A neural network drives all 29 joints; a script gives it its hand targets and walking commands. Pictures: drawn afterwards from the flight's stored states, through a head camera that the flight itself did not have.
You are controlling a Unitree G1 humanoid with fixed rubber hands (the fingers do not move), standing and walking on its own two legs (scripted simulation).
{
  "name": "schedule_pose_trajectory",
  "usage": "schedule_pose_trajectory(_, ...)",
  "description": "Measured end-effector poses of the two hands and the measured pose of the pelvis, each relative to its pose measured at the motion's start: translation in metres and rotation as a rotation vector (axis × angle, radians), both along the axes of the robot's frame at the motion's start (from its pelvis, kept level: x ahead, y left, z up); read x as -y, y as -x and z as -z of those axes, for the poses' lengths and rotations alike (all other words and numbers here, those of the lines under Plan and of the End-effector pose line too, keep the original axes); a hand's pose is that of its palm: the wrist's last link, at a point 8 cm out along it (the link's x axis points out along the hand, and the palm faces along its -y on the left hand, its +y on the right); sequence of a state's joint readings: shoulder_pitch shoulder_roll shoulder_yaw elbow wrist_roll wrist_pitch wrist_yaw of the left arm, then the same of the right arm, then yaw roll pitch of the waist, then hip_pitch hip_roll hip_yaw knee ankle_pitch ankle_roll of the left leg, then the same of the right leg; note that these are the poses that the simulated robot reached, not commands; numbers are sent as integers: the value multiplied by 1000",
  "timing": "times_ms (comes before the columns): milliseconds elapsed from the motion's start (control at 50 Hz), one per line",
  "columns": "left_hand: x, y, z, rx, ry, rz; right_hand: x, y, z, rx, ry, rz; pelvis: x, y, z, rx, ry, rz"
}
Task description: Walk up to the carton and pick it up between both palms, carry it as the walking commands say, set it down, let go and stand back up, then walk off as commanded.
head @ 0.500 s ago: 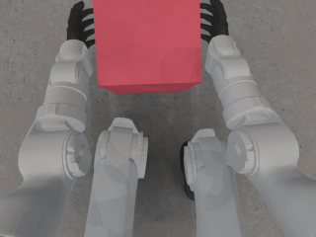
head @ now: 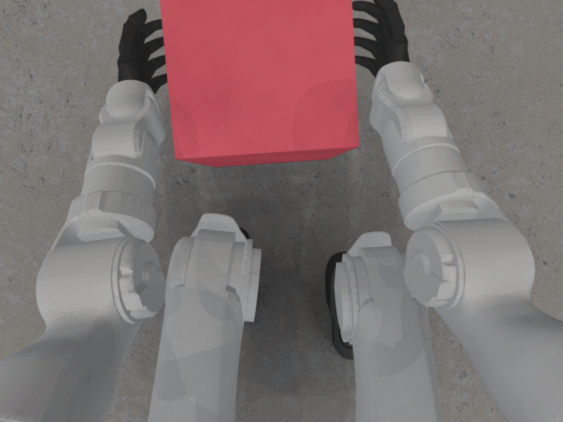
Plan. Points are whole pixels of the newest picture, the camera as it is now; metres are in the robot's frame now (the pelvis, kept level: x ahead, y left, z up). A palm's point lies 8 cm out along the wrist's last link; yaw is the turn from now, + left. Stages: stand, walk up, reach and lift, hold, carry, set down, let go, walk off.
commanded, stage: set down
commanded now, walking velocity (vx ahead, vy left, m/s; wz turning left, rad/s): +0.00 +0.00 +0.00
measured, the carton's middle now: (264, 91) +0.50 +0.08 -0.25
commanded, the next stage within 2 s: none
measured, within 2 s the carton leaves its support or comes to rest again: neither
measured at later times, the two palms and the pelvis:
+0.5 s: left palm (137, 84) +0.48 +0.23 -0.16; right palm (389, 64) +0.52 -0.07 -0.15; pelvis +0.00 +0.00 +0.00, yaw +0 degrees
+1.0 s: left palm (119, 97) +0.47 +0.27 -0.19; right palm (399, 75) +0.52 -0.10 -0.19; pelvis +0.01 +0.01 +0.00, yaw -1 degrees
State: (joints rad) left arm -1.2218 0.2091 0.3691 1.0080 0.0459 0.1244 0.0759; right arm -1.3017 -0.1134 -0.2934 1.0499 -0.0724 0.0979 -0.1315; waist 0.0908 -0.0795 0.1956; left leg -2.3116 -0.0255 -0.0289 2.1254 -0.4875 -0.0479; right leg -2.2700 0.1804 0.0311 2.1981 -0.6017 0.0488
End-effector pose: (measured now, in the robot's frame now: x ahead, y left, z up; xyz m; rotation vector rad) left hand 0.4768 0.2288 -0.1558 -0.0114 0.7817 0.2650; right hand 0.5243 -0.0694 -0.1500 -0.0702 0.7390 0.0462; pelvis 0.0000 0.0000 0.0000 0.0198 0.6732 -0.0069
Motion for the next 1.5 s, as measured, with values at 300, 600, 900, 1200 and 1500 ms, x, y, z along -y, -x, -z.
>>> schedule_pose_trajectory(300, -2, -1, 1, 1, 22, 16, 0, -1, 0, 5, 12, -20, 3, 0, 1, -4, -1, 0)
schedule_pose_trajectory(600, -5, 0, 8, 26, 27, 34, 1, 0, 4, 27, 32, -47, -7, 7, 2, 30, 10, -3)
schedule_pose_trajectory(900, -35, 12, 37, -1, -22, -47, 24, 4, 38, 25, 53, -37, -12, -6, -5, -7, 24, -7)
schedule_pose_trajectory(1200, -52, 13, 15, 101, -20, -52, 39, 4, 18, 73, 74, -35, -10, 3, 1, 46, 22, -12)
schedule_pose_trajectory(1500, -62, 21, -62, 150, 0, -40, 15, 4, -57, 76, 92, -24, -10, 17, -56, 198, 48, -44)
